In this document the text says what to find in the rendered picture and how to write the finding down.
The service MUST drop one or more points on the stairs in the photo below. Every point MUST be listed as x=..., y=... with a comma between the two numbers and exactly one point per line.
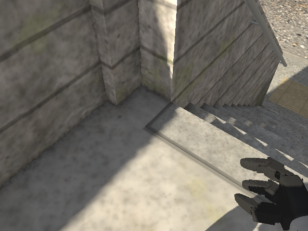
x=262, y=128

